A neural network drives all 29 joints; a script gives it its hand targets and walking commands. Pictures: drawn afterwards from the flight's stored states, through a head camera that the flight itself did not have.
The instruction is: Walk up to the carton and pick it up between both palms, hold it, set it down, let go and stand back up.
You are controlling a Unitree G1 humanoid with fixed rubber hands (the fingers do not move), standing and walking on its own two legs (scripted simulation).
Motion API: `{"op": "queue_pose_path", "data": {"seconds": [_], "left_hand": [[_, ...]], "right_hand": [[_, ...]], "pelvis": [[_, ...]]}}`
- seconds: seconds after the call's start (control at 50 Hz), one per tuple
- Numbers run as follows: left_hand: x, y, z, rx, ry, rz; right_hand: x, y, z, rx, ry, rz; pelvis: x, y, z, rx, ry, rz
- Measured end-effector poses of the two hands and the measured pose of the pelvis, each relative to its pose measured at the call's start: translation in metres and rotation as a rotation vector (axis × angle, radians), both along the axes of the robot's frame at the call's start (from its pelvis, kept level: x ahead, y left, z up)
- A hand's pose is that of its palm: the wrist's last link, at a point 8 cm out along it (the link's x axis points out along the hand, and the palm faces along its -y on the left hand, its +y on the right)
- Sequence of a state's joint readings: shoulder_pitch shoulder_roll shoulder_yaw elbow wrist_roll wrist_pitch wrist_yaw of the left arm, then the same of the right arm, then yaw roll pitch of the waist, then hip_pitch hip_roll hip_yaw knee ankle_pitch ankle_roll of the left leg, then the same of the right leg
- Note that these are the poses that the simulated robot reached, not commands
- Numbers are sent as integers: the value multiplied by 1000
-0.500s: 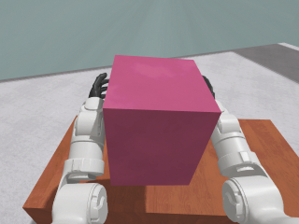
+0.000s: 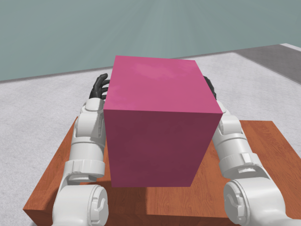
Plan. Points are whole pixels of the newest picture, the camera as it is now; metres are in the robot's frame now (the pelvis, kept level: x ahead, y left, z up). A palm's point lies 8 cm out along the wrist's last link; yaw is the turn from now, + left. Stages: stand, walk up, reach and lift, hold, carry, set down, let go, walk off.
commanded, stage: hold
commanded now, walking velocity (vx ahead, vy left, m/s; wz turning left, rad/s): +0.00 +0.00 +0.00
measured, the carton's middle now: (153, 122) +0.34 +0.02 +0.18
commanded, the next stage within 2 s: none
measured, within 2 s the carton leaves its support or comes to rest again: neither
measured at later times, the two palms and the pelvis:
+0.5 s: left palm (97, 102) +0.37 +0.16 +0.22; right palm (207, 103) +0.38 -0.13 +0.21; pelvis +0.00 +0.00 +0.00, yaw +0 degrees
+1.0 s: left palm (96, 102) +0.37 +0.16 +0.22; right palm (207, 103) +0.38 -0.13 +0.21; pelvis +0.00 +0.00 +0.00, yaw +0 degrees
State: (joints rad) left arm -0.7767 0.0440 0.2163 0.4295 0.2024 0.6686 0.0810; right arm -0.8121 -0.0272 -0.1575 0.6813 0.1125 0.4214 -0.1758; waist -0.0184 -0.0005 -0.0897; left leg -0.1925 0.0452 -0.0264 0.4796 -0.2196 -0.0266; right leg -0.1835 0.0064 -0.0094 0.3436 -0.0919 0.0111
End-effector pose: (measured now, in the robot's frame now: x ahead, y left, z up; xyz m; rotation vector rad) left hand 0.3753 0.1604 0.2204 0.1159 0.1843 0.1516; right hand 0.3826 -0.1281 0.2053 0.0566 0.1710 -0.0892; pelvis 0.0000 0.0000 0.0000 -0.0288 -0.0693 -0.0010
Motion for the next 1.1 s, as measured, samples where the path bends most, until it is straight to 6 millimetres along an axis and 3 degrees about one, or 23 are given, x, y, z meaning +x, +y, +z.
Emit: {"op": "queue_pose_path", "data": {"seconds": [1.1], "left_hand": [[-2,1,2,1,-5,1]], "right_hand": [[-1,1,2,4,-6,3]], "pelvis": [[-1,0,0,0,-3,3]]}}
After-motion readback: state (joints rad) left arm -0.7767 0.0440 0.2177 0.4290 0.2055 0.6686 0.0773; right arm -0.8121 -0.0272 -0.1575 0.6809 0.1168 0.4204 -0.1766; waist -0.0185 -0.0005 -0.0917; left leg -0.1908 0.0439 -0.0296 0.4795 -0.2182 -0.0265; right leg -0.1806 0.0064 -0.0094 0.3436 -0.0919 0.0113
